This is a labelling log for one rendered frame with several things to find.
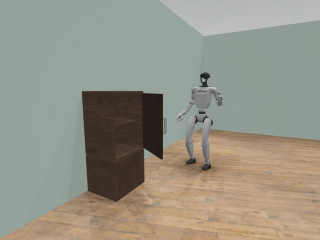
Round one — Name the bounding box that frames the right robot forearm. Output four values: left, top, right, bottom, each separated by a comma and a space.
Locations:
181, 102, 192, 115

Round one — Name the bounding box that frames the left robot forearm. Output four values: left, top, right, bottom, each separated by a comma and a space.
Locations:
216, 100, 223, 106

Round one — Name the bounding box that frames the humanoid robot head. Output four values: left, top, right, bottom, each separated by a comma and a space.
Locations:
199, 72, 210, 87

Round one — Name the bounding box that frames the left robot shin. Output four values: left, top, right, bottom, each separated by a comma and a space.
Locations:
202, 142, 210, 165

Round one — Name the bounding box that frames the cupboard door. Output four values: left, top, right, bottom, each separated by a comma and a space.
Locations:
142, 93, 163, 160

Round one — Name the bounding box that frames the robot right hand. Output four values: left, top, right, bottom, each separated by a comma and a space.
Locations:
175, 113, 184, 124

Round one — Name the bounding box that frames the robot right upper arm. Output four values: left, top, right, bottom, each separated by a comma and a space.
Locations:
189, 87, 197, 105

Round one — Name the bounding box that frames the robot left hand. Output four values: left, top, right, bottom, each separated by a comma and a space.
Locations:
215, 91, 223, 101

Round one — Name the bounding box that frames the handle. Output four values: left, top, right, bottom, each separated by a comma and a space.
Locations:
163, 117, 167, 134

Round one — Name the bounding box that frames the robot left upper arm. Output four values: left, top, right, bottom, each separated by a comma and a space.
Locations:
210, 87, 220, 106

